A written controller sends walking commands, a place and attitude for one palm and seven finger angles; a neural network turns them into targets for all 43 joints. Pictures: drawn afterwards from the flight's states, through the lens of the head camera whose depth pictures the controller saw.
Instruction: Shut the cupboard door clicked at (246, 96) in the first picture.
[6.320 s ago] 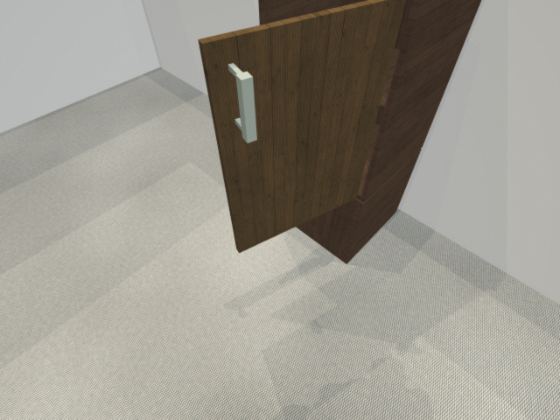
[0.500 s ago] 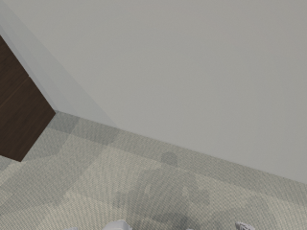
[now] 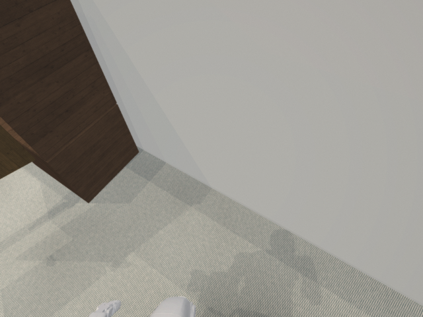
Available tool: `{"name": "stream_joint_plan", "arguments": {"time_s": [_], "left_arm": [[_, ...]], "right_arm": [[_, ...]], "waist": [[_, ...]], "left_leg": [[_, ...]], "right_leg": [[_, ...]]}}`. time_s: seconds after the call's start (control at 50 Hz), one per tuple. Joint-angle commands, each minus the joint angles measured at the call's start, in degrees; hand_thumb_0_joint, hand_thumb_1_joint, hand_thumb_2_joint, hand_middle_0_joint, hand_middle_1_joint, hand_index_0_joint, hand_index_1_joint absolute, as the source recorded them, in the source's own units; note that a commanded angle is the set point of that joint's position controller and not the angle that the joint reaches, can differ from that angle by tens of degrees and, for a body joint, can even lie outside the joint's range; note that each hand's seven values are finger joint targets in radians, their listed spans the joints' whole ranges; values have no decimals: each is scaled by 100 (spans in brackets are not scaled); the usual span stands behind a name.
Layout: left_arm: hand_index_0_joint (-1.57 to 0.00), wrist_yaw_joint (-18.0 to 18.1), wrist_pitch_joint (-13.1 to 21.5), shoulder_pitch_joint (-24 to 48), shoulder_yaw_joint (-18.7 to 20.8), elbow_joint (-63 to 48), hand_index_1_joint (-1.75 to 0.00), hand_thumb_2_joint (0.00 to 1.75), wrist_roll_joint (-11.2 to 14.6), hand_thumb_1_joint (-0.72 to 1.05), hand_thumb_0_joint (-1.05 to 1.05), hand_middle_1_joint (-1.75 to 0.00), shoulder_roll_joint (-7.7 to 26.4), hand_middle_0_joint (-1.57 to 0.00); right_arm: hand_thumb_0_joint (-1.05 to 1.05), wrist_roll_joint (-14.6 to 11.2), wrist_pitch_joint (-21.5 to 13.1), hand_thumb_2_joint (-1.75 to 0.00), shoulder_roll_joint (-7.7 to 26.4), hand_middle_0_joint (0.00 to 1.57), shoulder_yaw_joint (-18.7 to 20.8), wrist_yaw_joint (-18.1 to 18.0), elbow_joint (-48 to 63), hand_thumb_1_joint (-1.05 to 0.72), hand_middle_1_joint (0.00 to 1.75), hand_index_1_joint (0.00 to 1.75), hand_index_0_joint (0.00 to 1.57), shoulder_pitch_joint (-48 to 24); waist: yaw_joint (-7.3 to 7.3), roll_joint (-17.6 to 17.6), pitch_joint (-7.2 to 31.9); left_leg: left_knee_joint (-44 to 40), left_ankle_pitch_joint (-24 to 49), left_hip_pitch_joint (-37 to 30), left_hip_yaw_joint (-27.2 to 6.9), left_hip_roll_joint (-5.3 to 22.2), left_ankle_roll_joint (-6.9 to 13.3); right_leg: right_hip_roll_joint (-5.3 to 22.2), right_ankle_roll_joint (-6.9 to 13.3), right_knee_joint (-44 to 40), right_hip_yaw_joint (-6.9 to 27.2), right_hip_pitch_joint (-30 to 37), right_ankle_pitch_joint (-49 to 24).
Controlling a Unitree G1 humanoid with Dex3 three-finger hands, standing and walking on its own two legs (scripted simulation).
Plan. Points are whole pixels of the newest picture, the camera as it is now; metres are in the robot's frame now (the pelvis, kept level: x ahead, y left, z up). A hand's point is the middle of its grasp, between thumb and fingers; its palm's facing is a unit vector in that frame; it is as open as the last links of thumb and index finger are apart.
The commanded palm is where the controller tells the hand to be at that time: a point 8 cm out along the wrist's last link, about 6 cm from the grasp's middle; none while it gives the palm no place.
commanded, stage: turn to face it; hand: left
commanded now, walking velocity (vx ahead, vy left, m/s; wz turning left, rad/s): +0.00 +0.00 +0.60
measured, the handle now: out of the picture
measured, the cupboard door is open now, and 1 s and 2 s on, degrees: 74 74 74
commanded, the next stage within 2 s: take the last steps up to it in 1.02 s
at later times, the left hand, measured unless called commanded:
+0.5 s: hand out of the picture +0.11 +0.24 -0.15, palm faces +0.29 -0.91 -0.29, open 7.4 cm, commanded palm none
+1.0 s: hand out of the picture +0.01 +0.22 -0.19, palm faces +0.56 -0.80 -0.23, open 7.3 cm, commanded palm none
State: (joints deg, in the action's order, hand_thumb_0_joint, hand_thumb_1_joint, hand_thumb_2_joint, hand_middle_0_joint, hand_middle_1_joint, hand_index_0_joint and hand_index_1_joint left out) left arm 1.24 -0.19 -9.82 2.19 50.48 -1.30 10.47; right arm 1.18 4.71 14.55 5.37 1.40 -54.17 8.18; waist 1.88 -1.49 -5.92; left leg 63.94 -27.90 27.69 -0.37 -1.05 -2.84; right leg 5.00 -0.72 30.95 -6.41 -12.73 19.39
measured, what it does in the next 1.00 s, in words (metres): walks ahead, turning left: left foot, then right foot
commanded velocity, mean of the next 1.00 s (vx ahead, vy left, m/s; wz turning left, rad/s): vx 0.00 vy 0.00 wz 0.50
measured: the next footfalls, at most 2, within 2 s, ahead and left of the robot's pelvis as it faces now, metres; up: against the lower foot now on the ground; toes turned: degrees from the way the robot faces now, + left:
left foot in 0.18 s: +0.05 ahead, +0.13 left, +0.00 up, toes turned +12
right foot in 0.52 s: +0.13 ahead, -0.12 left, +0.00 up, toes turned +15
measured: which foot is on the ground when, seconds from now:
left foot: up 0.00-0.16, down 0.18-0.52, up 0.54-0.86, down 0.88-1.00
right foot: down 0.00-0.18, up 0.20-0.50, down 0.52-0.88, up 0.90-1.00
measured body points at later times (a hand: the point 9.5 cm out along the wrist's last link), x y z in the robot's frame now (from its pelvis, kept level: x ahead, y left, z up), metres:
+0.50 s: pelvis +0.06 +0.00 +0.00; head +0.12 +0.01 +0.44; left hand +0.09 +0.29 -0.13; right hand +0.20 -0.23 -0.16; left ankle +0.01 +0.13 -0.74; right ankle +0.09 -0.13 -0.72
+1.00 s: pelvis +0.10 +0.03 -0.01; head +0.14 +0.07 +0.44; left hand -0.01 +0.26 -0.17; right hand +0.34 -0.12 -0.14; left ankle +0.05 +0.11 -0.74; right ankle +0.12 -0.13 -0.67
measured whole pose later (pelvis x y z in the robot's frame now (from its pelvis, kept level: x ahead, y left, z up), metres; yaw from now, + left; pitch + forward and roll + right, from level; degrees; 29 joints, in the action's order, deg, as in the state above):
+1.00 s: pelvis +0.10 +0.03 -0.01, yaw +33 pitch +0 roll +0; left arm 1.0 -3.3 -13.1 3.8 55.7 -0.7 14.0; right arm 1.6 1.3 11.8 2.7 0.2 -52.9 5.2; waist -0.6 3.0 -6.6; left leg 34.7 -18.2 17.1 4.3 -0.5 2.8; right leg 6.6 -4.2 61.9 -3.5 -22.3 30.9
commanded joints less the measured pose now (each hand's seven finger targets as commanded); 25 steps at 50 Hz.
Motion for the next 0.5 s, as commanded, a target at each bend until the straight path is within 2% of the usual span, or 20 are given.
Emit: {"name": "stream_joint_plan", "arguments": {"time_s": [0.0,0.04,0.06,0.1,0.12,0.14,0.16,0.18,0.2,0.22,0.24,0.26,0.28,0.32,0.38,0.42,0.44,0.46,0.48], "left_arm": [[-20,88,114,-402,365,-282,-30,90,-31,90,0,-30,1199,-20],[-20,68,103,-610,415,-206,-30,90,-41,90,0,-30,1350,-20],[-20,54,102,-627,427,-147,-30,90,-46,90,0,-30,1370,-20],[-20,26,94,-538,452,-169,-30,90,13,90,0,-30,1439,-20],[-20,3,85,-444,444,-211,-30,90,62,90,0,-30,1398,-20],[-20,-36,63,-393,396,-371,-30,90,103,90,0,-30,1100,-20],[-20,-53,44,-34,242,-598,-30,90,127,90,0,-30,718,-20],[-20,-3,-59,219,270,-681,-30,90,75,90,0,-30,839,-20],[-20,21,-88,396,283,-665,-30,90,58,90,0,-30,827,-20],[-20,10,-113,433,294,-553,-30,90,57,90,0,-30,792,-20],[-20,-23,-150,320,309,-442,-30,90,37,90,0,-30,791,-20],[-20,-64,-157,219,301,-385,-30,90,23,90,0,-30,782,-20],[-20,-78,-160,125,302,-346,-30,90,25,90,0,-30,760,-20],[-20,-81,-155,91,282,-324,-30,90,40,90,0,-30,723,-20],[-20,-70,-117,162,258,-388,-30,90,48,90,0,-30,699,-20],[-20,-58,-77,-49,256,-354,-30,90,70,90,0,-30,691,-20],[-20,-50,-50,-246,268,-317,-30,90,74,90,0,-30,723,-20],[-20,-33,2,-477,301,-279,-30,90,65,90,0,-30,834,-20],[-20,3,79,-743,376,-233,-30,90,16,90,0,-30,1142,-20]], "right_arm": [[0,-65,-206,-90,135,20,-67,50,628,-90,30,30,20,-577],[0,-77,-256,-90,93,20,-105,63,641,-90,30,30,20,-625],[0,-82,-270,-90,91,20,-95,66,636,-90,30,30,20,-558],[0,-48,-299,-90,262,20,-64,43,559,-90,30,30,20,-185],[0,-23,-333,-90,442,20,1,30,480,-90,30,30,20,151],[0,26,-383,-90,990,20,142,-14,422,-90,30,30,20,536],[0,21,-375,-90,1463,20,274,-76,365,-90,30,30,20,1006],[0,10,-314,-90,1501,20,274,-124,244,-90,30,30,20,1128],[0,30,-344,-90,1356,20,233,-167,310,-90,30,30,20,892],[0,41,-353,-90,1224,20,211,-211,422,-90,30,30,20,514],[0,50,-351,-90,1101,20,156,-229,480,-90,30,30,20,185],[0,52,-373,-90,1013,20,108,-231,490,-90,30,30,20,59],[0,54,-385,-90,959,20,89,-234,504,-90,30,30,20,55],[0,52,-394,-90,1008,20,96,-239,476,-90,30,30,20,157],[0,67,-370,-90,1006,20,119,-226,452,-90,30,30,20,184],[0,52,-338,-90,1038,20,137,-222,502,-90,30,30,20,42],[0,27,-326,-90,1017,20,141,-218,528,-90,30,30,20,-102],[0,-11,-321,-90,939,20,130,-199,568,-90,30,30,20,-235],[0,-61,-322,-90,693,20,111,-174,623,-90,30,30,20,-258]], "waist": [[-341,1329,645],[-445,1343,821],[-412,1339,873],[-174,1297,979],[50,947,1171],[272,-454,1551],[504,-1708,1808],[503,-1019,1781],[430,-831,1408],[275,-1013,1073],[110,-1060,782],[2,-1016,695],[-48,-860,713],[-52,-637,854],[-27,-686,925],[-126,-735,974],[-250,-785,970],[-390,-618,985],[-538,167,1092]], "left_leg": [[-1326,9,148,393,189,-80],[-2082,146,-177,637,41,-21],[-2412,298,-350,711,0,10],[-3253,1096,-1095,828,-121,98],[-3795,1976,-1926,711,-15,199],[-3861,3539,-3089,-686,1093,704],[-3936,6029,-3570,-2418,2396,1575],[-3919,5732,-3355,-2193,2538,1836],[-4102,4471,-2765,-1945,2231,1715],[-4216,3684,-2202,-1903,1928,1551],[-4321,3279,-1805,-1631,1695,1362],[-4339,3190,-1687,-1445,1517,1224],[-4327,3375,-1748,-1394,1442,1200],[-4255,3583,-1862,-1349,1404,1214],[-4091,3791,-1813,-1505,1342,1223],[-3887,3928,-1628,-1590,1256,1154],[-3731,3807,-1393,-1584,1159,1056],[-3496,3391,-1027,-1499,979,869],[-2743,2199,-325,-1136,502,516]], "right_leg": [[1399,572,-575,344,1161,-4236],[1448,533,-301,256,1382,-4508],[1462,474,-151,166,1403,-4518],[1377,223,392,-142,1065,-4453],[1324,22,1035,-293,501,-4057],[807,-320,2203,-539,-799,-1978],[177,-527,3462,-212,-1947,1902],[233,-417,3844,471,-2059,1989],[286,-399,3800,560,-2060,1608],[302,-412,3703,627,-2007,1265],[263,-416,3604,692,-1907,912],[199,-426,3401,647,-1782,716],[104,-434,3198,586,-1722,651],[-2,-441,2718,539,-1559,641],[-199,-427,1804,440,-1131,686],[-369,-400,1088,333,-617,400],[-410,-388,561,299,-209,-8],[-376,-353,-176,314,370,-546],[375,-185,-1089,1025,1177,-934]]}}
